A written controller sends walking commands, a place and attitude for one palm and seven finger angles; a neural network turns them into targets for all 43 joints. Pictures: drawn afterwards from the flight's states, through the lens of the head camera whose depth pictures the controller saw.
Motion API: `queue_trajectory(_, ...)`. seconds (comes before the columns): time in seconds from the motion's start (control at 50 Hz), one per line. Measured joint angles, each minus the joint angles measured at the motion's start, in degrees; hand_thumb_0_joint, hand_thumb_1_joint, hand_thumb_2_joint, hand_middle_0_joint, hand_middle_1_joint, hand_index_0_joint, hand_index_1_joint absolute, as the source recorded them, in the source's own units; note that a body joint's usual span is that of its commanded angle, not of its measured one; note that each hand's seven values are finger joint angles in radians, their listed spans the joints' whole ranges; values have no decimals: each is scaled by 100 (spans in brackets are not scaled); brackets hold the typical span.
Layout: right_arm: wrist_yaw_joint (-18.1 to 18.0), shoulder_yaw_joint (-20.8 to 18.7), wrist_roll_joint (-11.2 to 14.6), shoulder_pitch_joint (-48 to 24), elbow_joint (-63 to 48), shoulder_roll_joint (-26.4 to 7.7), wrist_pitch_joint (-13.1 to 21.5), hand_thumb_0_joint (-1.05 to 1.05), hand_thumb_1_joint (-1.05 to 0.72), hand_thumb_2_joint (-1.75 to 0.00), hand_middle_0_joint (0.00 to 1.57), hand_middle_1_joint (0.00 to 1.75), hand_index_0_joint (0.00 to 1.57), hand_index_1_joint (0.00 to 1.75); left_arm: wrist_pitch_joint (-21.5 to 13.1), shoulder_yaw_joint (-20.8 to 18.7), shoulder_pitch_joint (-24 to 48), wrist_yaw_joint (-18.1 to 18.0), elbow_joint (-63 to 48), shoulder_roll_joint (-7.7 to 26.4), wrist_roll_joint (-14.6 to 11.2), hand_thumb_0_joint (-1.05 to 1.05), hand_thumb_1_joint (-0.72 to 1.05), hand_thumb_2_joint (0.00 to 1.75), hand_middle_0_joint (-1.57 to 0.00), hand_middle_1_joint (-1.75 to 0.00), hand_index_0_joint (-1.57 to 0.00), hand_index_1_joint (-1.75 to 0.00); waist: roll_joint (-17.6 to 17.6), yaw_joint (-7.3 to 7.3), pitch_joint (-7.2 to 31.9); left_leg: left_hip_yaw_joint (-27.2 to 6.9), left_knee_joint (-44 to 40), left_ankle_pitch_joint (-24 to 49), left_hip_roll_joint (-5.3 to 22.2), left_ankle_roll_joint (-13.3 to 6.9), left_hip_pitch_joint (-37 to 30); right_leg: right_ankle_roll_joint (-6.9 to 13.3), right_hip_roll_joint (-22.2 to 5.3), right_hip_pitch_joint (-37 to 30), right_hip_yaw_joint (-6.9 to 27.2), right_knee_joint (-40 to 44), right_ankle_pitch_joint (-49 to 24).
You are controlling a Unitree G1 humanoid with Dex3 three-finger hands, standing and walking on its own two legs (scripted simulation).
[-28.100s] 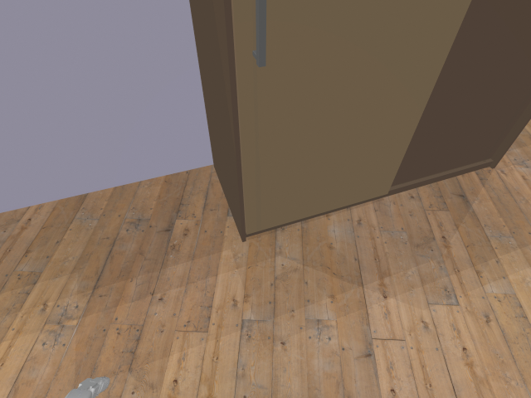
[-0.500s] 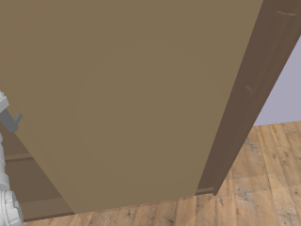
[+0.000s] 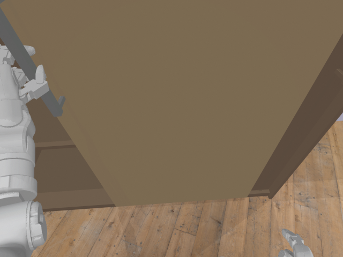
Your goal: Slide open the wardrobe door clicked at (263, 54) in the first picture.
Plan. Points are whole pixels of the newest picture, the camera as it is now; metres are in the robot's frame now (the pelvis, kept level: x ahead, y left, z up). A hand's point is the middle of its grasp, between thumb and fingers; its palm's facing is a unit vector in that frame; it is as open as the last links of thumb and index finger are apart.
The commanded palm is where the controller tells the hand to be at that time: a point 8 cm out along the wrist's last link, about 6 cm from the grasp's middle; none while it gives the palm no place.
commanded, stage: stop walking and hold the door there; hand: left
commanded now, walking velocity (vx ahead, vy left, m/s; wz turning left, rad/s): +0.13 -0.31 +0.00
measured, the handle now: (33, 63) +0.46 +0.31 +0.24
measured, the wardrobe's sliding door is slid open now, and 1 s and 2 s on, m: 0.59 0.59 0.59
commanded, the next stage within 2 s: loosen the grip on the handle in 0.76 s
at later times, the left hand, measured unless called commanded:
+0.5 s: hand (39, 83) +0.41 +0.29 +0.22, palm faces +0.35 -0.92 -0.16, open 6.7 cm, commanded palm +0.38 +0.32 +0.19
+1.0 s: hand (37, 75) +0.43 +0.30 +0.23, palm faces +0.33 -0.94 -0.11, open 7.0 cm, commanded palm +0.37 +0.33 +0.22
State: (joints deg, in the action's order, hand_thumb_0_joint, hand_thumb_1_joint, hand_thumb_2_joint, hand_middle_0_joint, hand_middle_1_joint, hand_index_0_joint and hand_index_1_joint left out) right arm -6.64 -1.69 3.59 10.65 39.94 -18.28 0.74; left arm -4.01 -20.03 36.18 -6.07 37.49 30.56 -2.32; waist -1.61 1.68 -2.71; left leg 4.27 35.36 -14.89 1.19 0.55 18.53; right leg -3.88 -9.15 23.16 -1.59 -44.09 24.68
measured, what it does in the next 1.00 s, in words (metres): steps on the spot: right foot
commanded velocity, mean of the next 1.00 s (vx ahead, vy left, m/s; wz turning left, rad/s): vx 0.04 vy -0.05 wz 0.00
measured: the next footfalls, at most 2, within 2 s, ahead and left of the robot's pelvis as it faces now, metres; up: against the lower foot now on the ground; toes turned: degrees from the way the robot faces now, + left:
right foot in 0.14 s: +0.03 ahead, -0.06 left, +0.00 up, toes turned -6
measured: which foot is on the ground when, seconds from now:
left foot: down 0.00-1.00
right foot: up 0.00-0.12, down 0.14-1.00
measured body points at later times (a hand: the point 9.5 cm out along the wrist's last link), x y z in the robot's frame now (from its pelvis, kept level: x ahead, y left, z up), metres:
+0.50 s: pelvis -0.01 +0.05 +0.01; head -0.02 +0.05 +0.46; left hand +0.39 +0.33 +0.23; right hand +0.09 -0.22 -0.09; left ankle +0.02 +0.14 -0.72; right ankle -0.01 -0.06 -0.72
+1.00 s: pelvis -0.02 +0.04 +0.02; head +0.00 +0.05 +0.47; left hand +0.40 +0.34 +0.23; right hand +0.10 -0.21 -0.08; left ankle +0.02 +0.14 -0.72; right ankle -0.01 -0.06 -0.72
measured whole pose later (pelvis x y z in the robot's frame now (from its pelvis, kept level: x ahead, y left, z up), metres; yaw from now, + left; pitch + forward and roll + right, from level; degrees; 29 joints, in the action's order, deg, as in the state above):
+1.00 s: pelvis -0.02 +0.04 +0.02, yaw -1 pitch +1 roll +0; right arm -3.2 0.7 2.1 15.0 39.9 -13.2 5.9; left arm -1.4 -20.8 45.9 0.2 43.6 25.8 0.5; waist 1.5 0.5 0.2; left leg 7.4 26.4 -10.3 1.6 -1.6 17.1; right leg 1.5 -0.8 14.9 -4.8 -27.7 13.9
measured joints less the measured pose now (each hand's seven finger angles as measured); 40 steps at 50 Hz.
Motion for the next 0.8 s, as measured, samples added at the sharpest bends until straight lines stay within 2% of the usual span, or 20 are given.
queue_trajectory(0.04,69,87,8,-3,-79,193,59,1,-91,-90,20,30,20,30,52,91,54,-74,-91,-80,-50,-9,65,81,-45,-139,-20,-128,-62,-100,-65,77,-53,14,50,-87,35,56,310,125,-69,-463,368)
queue_trajectory(0.08,135,214,24,29,-106,389,112,1,-91,-90,20,30,20,30,148,167,144,-149,-124,-138,-50,-8,67,80,-42,-138,-17,-127,-90,-142,-74,94,-143,111,67,-126,82,94,595,59,-212,-531,330)
queue_trajectory(0.14,207,426,25,111,-104,610,129,1,-91,-90,20,30,21,30,253,216,236,-162,-102,-135,-66,-8,69,79,-38,-138,-15,-126,-19,-184,-7,167,-187,190,10,-128,181,164,858,-452,-375,461,-60)
queue_trajectory(0.18,239,506,4,100,-46,607,95,1,-91,-90,20,30,21,30,241,166,230,-176,-60,-172,-66,-8,70,78,-37,-137,-13,-126,-173,-152,-44,151,-110,165,80,-120,224,587,990,-609,-402,919,-751)
queue_trajectory(0.22,245,515,-18,159,42,562,60,1,-91,-90,20,30,21,30,228,167,209,-144,-7,-236,-66,-7,70,78,-37,-137,-14,-127,-300,-64,-21,77,-27,-96,113,-58,254,745,1023,-693,-478,1069,-809)
queue_trajectory(0.28,222,479,-22,362,173,463,91,1,-91,-90,20,30,21,30,231,293,262,-35,8,-366,-74,-7,69,79,-38,-138,-16,-129,-259,-53,95,-72,98,-546,117,-24,200,701,971,-775,-542,1189,-782)
queue_trajectory(0.34,152,420,-54,491,293,318,95,1,-91,-90,20,30,21,30,243,454,289,34,-53,-487,-81,-6,68,80,-40,-138,-18,-130,-99,-27,142,78,-263,315,94,-100,-35,578,842,-881,-553,1129,-713)
queue_trajectory(0.44,71,267,-62,551,278,154,-4,1,-91,-90,20,30,21,30,166,658,129,-2,-12,-596,-171,-6,68,81,-43,-139,-18,-131,15,-122,396,293,-406,76,58,-284,-203,384,816,-957,-334,1265,-695)
queue_trajectory(0.52,57,239,-80,471,223,149,9,1,-91,-90,20,30,21,30,116,704,42,-70,-12,-642,-148,-6,68,81,-44,-139,-18,-132,17,-122,498,348,-538,148,59,-298,-242,402,833,-1018,-281,1507,-946)
queue_trajectory(0.8,56,318,-79,315,142,332,-61,1,-91,-90,20,30,21,30,-18,686,-175,-98,53,-718,-154,-7,69,80,-43,-139,-17,-132,-134,-167,744,403,-643,159,68,-295,-203,389,851,-981,-226,1667,-988)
